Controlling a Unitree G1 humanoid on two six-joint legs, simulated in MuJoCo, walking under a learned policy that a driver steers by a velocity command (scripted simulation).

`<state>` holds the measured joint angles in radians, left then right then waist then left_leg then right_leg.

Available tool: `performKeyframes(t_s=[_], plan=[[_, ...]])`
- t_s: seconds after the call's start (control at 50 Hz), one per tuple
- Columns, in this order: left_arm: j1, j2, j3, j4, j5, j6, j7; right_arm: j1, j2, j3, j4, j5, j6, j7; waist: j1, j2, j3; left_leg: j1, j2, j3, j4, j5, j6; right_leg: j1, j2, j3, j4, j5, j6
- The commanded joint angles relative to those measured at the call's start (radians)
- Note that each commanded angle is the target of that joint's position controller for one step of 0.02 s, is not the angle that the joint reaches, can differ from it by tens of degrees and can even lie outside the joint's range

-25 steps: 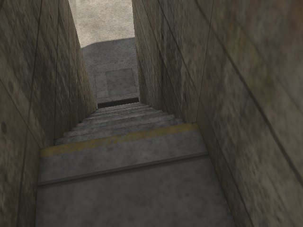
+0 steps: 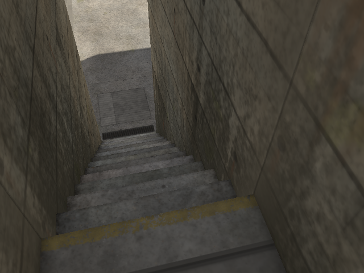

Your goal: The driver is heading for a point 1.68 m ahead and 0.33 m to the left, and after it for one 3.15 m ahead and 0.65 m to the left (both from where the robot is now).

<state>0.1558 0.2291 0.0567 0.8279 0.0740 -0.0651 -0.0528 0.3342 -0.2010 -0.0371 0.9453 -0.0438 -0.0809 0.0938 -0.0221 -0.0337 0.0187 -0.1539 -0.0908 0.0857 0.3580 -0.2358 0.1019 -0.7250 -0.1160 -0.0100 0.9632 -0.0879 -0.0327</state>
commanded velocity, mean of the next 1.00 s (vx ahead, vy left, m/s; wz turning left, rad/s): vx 0.62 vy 0.00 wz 0.00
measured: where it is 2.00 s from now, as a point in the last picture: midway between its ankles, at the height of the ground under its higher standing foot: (137, 182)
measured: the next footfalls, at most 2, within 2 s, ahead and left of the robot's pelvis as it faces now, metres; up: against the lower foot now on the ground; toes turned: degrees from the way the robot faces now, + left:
right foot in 0.16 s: +0.21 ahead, -0.14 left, +0.00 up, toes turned -3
left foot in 0.54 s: +0.30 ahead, +0.17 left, +0.00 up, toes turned +3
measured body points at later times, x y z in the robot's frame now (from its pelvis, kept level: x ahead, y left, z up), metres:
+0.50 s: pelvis +0.20 +0.03 +0.00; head +0.21 +0.05 +0.44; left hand +0.22 +0.29 -0.15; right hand +0.30 -0.23 -0.12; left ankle +0.24 +0.16 -0.73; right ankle +0.17 -0.14 -0.74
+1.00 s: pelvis +0.50 +0.09 -0.04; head +0.51 +0.09 +0.41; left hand +0.69 +0.34 -0.12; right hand +0.46 -0.20 -0.17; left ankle +0.29 +0.17 -0.67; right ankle +0.60 +0.01 -0.75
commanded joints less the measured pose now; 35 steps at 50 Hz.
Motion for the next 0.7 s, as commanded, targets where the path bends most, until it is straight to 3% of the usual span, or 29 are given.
performKeyframes(t_s=[0.02, 0.06, 0.1, 0.12, 0.14, 0.16, 0.18, 0.2, 0.22, 0.24, 0.26, 0.28, 0.3, 0.32, 0.34, 0.36, 0.38, 0.4, 0.42, 0.44, 0.48, 0.5, 0.52, 0.54, 0.56, 0.58, 0.6, 0.64, 0.7], plan=[[-0.046, 0.068, 0.009, -0.069, -0.034, -0.006, 0.008, 0.012, -0.146, -0.018, -0.09, 0.032, -0.015, -0.01, 0.022, 0.057, -0.026, -0.035, 0.288, -0.122, -0.079, 0.656, 0.15, 0.132, -0.007, -0.008, -0.144, 0.039, 0.039], [-0.11, 0.061, 0.005, -0.091, -0.047, -0.011, 0.021, 0.057, -0.173, -0.023, -0.078, 0.049, -0.008, -0.016, 0.005, 0.06, -0.043, 0.117, 0.296, -0.136, -0.034, 0.779, 0.126, 0.108, 0.014, -0.019, -0.242, 0.01, 0.048], [-0.165, 0.054, 0.006, -0.106, -0.042, -0.018, 0.025, 0.085, -0.171, -0.028, -0.074, 0.056, 0.005, -0.019, -0.011, 0.061, -0.049, 0.23, 0.304, -0.158, -0.001, 0.812, 0.124, 0.101, 0.035, -0.031, -0.331, -0.025, 0.033], [-0.174, 0.06, 0.004, -0.098, -0.052, -0.012, 0.021, 0.071, -0.194, -0.045, -0.08, 0.067, 0.013, -0.011, -0.008, 0.036, -0.046, 0.262, 0.281, -0.154, 0.03, 0.849, 0.106, 0.123, 0.035, -0.028, -0.394, 0.036, 0.018], [-0.162, 0.056, 0.002, -0.092, -0.06, -0.008, 0.016, 0.052, -0.198, -0.05, -0.084, 0.081, 0.021, -0.003, 0.019, 0.033, -0.059, 0.258, 0.259, -0.144, 0.072, 0.918, 0.086, 0.204, 0.057, -0.055, -0.472, 0.133, -0.004], [-0.159, 0.088, 0.011, -0.102, -0.078, -0.01, 0.016, 0.052, -0.215, -0.069, -0.087, 0.083, 0.021, -0.002, 0.024, 0.053, -0.108, 0.219, 0.229, -0.134, 0.115, 1.005, 0.065, 0.347, 0.088, -0.076, -0.485, 0.249, -0.043], [-0.155, 0.135, 0.017, -0.109, -0.084, -0.016, 0.023, 0.078, -0.195, -0.072, -0.11, 0.076, 0.016, -0.007, -0.003, 0.005, -0.194, 0.107, 0.166, -0.098, 0.18, 0.952, -0.007, 0.561, 0.045, -0.035, -0.395, 0.556, -0.12], [-0.094, 0.122, 0.001, -0.088, -0.105, -0.018, 0.025, 0.155, -0.111, -0.045, -0.093, 0.081, 0.007, -0.013, -0.024, -0.017, -0.353, -0.094, 0.134, -0.12, 0.266, 0.733, -0.118, 0.877, -0.064, 0.078, -0.321, 0.765, -0.23], [0.076, 0.117, 0.007, -0.028, -0.095, -0.005, 0.025, 0.096, -0.115, -0.044, -0.102, 0.082, 0.004, -0.005, 0.06, -0.027, -0.354, -0.235, 0.112, -0.133, 0.403, 0.475, -0.173, 0.984, -0.117, 0.162, -0.314, 0.771, -0.266], [0.373, 0.214, 0.057, 0.074, -0.048, 0.013, 0.038, -0.006, -0.127, -0.062, -0.145, 0.045, 0.009, -0.004, 0.191, -0.179, -0.313, -0.453, 0.018, -0.078, 0.717, -0.144, -0.188, 1.094, -0.21, 0.303, -0.429, 0.603, -0.358], [0.5, 0.207, 0.063, 0.104, -0.021, 0.0, 0.047, -0.033, -0.081, -0.057, -0.147, 0.008, 0.018, 0.005, 0.218, -0.146, -0.284, -0.595, 0.06, -0.121, 0.931, -0.525, -0.163, 1.097, -0.264, 0.414, -0.569, 0.231, -0.342], [0.417, 0.176, 0.061, 0.084, -0.022, -0.022, 0.048, -0.03, -0.062, -0.052, -0.144, 0.002, 0.015, -0.009, 0.171, -0.081, -0.107, -0.677, 0.117, -0.158, 0.979, -0.414, -0.125, 0.925, -0.244, 0.44, -0.685, -0.211, -0.281], [0.242, 0.118, 0.044, 0.042, -0.044, -0.037, 0.05, -0.058, -0.046, -0.044, -0.148, -0.018, 0.011, -0.029, 0.115, -0.07, 0.002, -0.675, 0.16, -0.153, 0.94, -0.333, -0.095, 0.735, -0.236, 0.428, -0.792, -0.403, -0.256], [0.126, 0.059, 0.023, 0.011, -0.06, -0.05, 0.048, -0.051, -0.045, -0.047, -0.155, -0.034, 0.016, -0.048, 0.056, -0.037, -0.004, -0.592, 0.181, -0.155, 0.888, -0.295, -0.071, 0.609, -0.226, 0.405, -0.853, -0.433, -0.249], [0.03, 0.01, 0.004, -0.006, -0.053, -0.058, 0.045, -0.013, -0.041, -0.045, -0.151, -0.034, 0.031, -0.066, -0.014, -0.019, -0.005, -0.469, 0.22, -0.183, 0.807, -0.304, -0.07, 0.477, -0.236, 0.369, -0.883, -0.393, -0.211], [-0.033, 0.01, -0.001, -0.027, -0.059, -0.061, 0.047, 0.025, -0.045, -0.05, -0.157, -0.012, 0.035, -0.07, -0.066, -0.014, -0.012, -0.31, 0.223, -0.178, 0.723, -0.281, -0.078, 0.343, -0.187, 0.265, -0.874, -0.35, -0.161], [-0.083, 0.068, 0.018, -0.046, -0.051, -0.059, 0.054, 0.06, -0.035, -0.046, -0.137, -0.002, 0.04, -0.054, -0.088, 0.0, -0.007, -0.165, 0.192, -0.132, 0.606, -0.222, -0.082, 0.236, -0.116, 0.13, -0.855, -0.296, -0.13], [-0.073, 0.138, 0.044, -0.059, -0.051, -0.053, 0.053, 0.061, -0.052, -0.051, -0.125, 0.028, 0.032, -0.028, -0.067, -0.016, -0.03, -0.105, 0.14, -0.078, 0.512, -0.148, -0.11, 0.238, -0.067, 0.057, -0.82, -0.273, -0.131], [0.049, 0.264, 0.089, -0.033, -0.022, -0.035, 0.074, -0.043, -0.153, -0.071, -0.174, 0.062, 0.035, -0.053, -0.014, -0.078, -0.035, -0.219, 0.146, -0.072, 0.358, -0.158, -0.073, 0.399, -0.088, 0.091, -0.804, -0.432, -0.132], [0.107, 0.235, 0.088, -0.02, -0.03, -0.022, 0.077, -0.088, -0.145, -0.067, -0.182, 0.047, 0.035, -0.062, 0.036, -0.083, -0.037, -0.242, 0.147, -0.057, 0.325, -0.093, -0.067, 0.46, -0.11, 0.128, -0.79, -0.476, -0.141], [0.155, 0.187, 0.079, -0.021, -0.061, -0.016, 0.078, -0.129, -0.131, -0.057, -0.21, 0.021, 0.032, -0.071, 0.058, -0.099, -0.005, -0.267, 0.169, -0.048, 0.29, -0.033, -0.056, 0.476, -0.162, 0.179, -0.753, -0.542, -0.144], [0.134, 0.174, 0.075, -0.032, -0.077, -0.015, 0.073, -0.163, -0.113, -0.049, -0.22, 0.013, 0.019, -0.072, 0.041, -0.051, -0.021, -0.242, 0.176, -0.035, 0.261, 0.07, -0.052, 0.458, -0.177, 0.168, -0.715, -0.543, -0.136], [0.059, 0.146, 0.07, -0.05, -0.091, -0.003, 0.072, -0.099, -0.101, -0.044, -0.208, 0.013, 0.009, -0.068, -0.012, -0.062, -0.04, -0.126, 0.174, -0.024, 0.241, 0.046, -0.048, 0.363, -0.133, 0.117, -0.639, -0.553, -0.108], [0.014, 0.09, 0.051, -0.074, -0.083, -0.002, 0.069, 0.04, -0.144, -0.053, -0.163, 0.012, 0.003, -0.073, -0.068, 0.075, -0.023, -0.009, 0.162, -0.057, 0.157, -0.066, -0.052, 0.254, -0.032, 0.018, -0.425, -0.519, -0.088], [-0.036, -0.031, 0.011, -0.133, -0.059, -0.004, 0.059, 0.178, -0.283, -0.087, -0.129, 0.006, -0.005, -0.081, -0.126, 0.435, -0.026, 0.099, 0.315, -0.405, -0.079, -0.458, 0.008, 0.04, 0.159, -0.13, 0.005, -0.426, -0.035], [-0.117, -0.044, -0.001, -0.186, -0.026, 0.013, 0.07, 0.179, -0.305, -0.095, -0.131, 0.024, 0.003, -0.091, -0.141, 0.462, 0.044, 0.139, 0.408, -0.68, -0.183, -0.67, 0.085, -0.237, 0.164, -0.003, 0.224, -0.408, -0.053], [-0.088, -0.02, -0.002, -0.174, -0.014, 0.017, 0.086, 0.188, -0.241, -0.079, -0.129, 0.039, -0.013, -0.103, -0.11, 0.285, 0.064, 0.139, 0.432, -0.704, -0.144, -0.62, 0.075, -0.286, 0.139, 0.118, 0.313, -0.287, -0.07], [0.018, 0.047, 0.009, -0.132, -0.016, 0.019, 0.083, 0.102, -0.212, -0.067, -0.146, 0.03, -0.024, -0.121, -0.013, 0.101, -0.019, 0.147, 0.382, -0.565, -0.082, -0.46, 0.043, -0.227, 0.084, 0.13, 0.27, -0.152, -0.061], [0.014, 0.065, 0.018, -0.131, -0.027, 0.042, 0.055, 0.076, -0.162, -0.043, -0.149, 0.039, -0.048, -0.151, 0.02, 0.125, -0.02, 0.106, 0.358, -0.491, -0.14, -0.396, 0.077, -0.168, 0.066, 0.095, 0.168, -0.078, -0.008]])
Keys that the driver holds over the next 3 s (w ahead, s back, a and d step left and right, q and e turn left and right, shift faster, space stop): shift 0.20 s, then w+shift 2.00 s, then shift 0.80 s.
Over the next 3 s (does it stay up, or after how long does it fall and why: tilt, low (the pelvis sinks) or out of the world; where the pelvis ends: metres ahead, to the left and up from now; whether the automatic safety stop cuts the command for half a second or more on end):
stays up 1.85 0.43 -1.35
